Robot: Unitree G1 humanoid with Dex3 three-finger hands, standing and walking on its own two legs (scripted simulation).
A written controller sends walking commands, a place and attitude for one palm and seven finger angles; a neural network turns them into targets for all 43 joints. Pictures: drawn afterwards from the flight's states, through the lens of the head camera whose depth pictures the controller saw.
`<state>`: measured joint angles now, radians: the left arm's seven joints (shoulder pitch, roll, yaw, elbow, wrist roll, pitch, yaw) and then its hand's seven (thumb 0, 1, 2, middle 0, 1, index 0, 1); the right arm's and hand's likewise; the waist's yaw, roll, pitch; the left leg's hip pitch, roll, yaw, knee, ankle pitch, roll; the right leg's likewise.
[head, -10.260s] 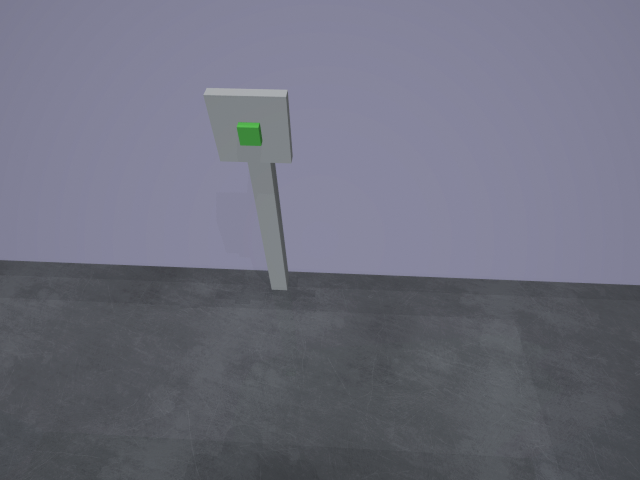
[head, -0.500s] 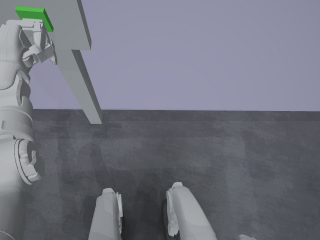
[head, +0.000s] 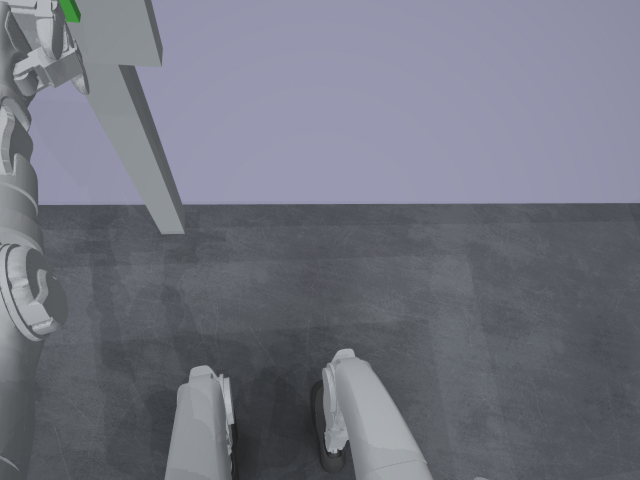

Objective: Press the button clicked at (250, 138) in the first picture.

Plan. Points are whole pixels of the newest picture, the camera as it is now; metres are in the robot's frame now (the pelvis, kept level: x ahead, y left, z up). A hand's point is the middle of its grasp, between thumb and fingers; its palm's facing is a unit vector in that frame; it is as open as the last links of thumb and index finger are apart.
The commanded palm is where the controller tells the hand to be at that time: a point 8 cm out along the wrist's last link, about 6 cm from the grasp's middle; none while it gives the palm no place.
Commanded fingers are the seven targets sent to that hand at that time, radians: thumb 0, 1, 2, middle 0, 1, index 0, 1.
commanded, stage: pull the fist back off the button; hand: left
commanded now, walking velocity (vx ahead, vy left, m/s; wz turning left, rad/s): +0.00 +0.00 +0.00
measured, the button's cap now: out of the picture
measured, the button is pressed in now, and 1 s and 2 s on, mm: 8 0 0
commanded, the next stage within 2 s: draw the hand back to the body in 0.94 s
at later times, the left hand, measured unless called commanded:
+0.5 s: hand (76, 74) +0.55 +0.20 +0.07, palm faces -0.02 -1.00 -0.04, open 3.2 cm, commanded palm +0.51 +0.23 +0.08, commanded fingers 0.00 0.90 0.90 -1.30 -1.50 -1.30 -1.50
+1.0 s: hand (79, 129) +0.48 +0.19 +0.07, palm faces -0.01 -1.00 -0.04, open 3.1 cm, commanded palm +0.46 +0.24 +0.08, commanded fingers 0.00 0.90 0.90 -1.30 -1.50 -1.30 -1.50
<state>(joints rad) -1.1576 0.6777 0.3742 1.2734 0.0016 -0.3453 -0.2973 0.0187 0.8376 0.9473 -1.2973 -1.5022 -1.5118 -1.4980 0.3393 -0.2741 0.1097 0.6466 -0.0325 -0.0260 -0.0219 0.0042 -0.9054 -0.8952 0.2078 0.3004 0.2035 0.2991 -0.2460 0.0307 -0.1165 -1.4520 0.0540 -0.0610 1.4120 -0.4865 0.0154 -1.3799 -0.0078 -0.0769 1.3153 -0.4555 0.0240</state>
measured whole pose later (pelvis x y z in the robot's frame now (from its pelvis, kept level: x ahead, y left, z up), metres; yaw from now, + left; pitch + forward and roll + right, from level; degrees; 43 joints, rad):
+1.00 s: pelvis +0.07 -0.01 +0.05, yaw +2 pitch +25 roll -2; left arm -0.49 0.35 0.31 0.76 -0.17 -0.44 -0.30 0.02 0.90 0.90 -1.30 -1.50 -1.30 -1.50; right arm 0.22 -0.25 0.02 0.59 0.01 0.01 -0.01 0.01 -0.91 -0.90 0.21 0.30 0.20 0.30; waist -0.08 0.02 -0.14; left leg -1.10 0.05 -0.02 1.23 -0.56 -0.01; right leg -1.07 -0.01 -0.04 1.18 -0.54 0.01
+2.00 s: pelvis +0.11 -0.01 +0.15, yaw +2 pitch +0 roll +0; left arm 0.39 0.30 0.18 -0.27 -0.05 -0.02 0.11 0.02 0.90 0.90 -1.30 -1.50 -1.30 -1.50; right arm 0.19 -0.21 0.06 0.58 0.01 -0.09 -0.09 0.01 -0.90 -0.90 0.21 0.30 0.20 0.30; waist 0.05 0.07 -0.02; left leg -0.18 0.02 0.03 0.51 -0.32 0.00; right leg -0.17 -0.02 -0.02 0.48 -0.31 0.02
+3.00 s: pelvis +0.06 +0.01 +0.16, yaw -1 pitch +1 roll +0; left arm 0.63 0.39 0.35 -0.54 -0.04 -0.16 0.11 0.02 0.89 0.90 -1.30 -1.50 -1.31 -1.50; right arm 0.18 -0.23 -0.01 0.55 0.00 0.00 -0.08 0.01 -0.91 -0.90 0.21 0.30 0.20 0.30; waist 0.00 0.02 0.03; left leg -0.24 0.01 0.09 0.45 -0.23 0.03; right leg -0.24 -0.03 0.04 0.42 -0.19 0.05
